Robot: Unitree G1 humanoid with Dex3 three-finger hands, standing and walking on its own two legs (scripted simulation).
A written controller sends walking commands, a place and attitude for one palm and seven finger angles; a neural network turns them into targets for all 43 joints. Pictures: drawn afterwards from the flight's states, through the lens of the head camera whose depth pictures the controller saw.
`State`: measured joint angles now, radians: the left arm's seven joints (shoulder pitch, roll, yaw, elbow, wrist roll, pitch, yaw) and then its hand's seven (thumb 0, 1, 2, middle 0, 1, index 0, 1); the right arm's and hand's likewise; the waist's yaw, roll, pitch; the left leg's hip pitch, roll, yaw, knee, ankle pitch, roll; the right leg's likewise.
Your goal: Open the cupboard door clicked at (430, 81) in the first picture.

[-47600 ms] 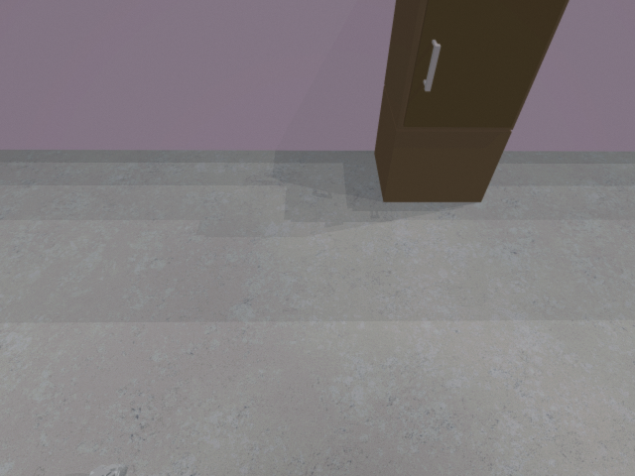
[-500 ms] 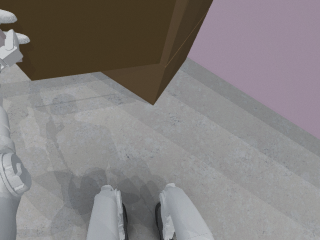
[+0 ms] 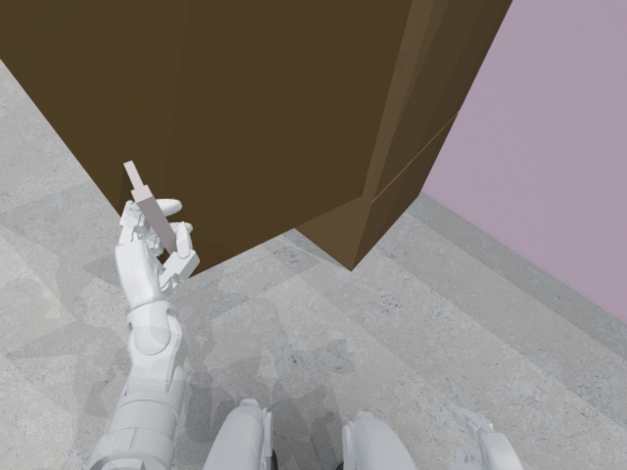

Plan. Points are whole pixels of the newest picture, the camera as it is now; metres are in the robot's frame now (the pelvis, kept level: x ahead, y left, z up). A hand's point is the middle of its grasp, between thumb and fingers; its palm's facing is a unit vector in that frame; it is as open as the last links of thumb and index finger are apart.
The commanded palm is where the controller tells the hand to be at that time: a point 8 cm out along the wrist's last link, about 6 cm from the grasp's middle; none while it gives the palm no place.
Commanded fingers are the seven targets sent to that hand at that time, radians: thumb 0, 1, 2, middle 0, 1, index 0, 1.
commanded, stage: pull the door open along its arc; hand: left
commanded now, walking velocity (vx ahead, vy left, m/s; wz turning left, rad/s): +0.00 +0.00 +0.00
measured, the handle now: (157, 216) +0.42 +0.21 +0.03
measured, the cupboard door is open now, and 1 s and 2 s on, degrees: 71 81 83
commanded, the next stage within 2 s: open thumb and fingers to let go in 0.22 s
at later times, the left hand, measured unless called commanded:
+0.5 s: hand (230, 280) +0.34 +0.11 +0.02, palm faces +0.48 -0.88 -0.03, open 6.2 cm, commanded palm +0.29 +0.15 +0.01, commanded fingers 0.00 0.20 0.60 -0.35 -1.27 -0.35 -1.27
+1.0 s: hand (227, 278) +0.34 +0.11 +0.02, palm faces +0.45 -0.89 +0.00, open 14.3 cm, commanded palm +0.30 +0.16 +0.01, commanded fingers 0.00 -0.50 0.30 -0.19 -0.55 -0.19 -0.55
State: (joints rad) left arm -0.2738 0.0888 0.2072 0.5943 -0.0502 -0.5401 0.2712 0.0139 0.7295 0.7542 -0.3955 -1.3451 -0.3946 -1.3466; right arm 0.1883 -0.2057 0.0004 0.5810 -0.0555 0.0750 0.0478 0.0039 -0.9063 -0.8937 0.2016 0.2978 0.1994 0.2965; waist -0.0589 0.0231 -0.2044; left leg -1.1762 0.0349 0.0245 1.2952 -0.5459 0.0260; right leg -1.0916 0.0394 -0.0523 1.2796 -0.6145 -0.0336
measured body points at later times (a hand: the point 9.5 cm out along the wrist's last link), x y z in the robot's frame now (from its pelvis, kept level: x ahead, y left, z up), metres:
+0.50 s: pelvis -0.01 -0.04 +0.00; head +0.09 -0.04 +0.43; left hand +0.31 +0.15 +0.02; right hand +0.15 -0.27 -0.14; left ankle +0.03 +0.10 -0.62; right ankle -0.01 -0.10 -0.62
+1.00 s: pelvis -0.01 -0.02 +0.00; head +0.09 -0.02 +0.44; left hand +0.32 +0.16 +0.02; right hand +0.13 -0.25 -0.13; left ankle +0.03 +0.10 -0.62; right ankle -0.01 -0.10 -0.62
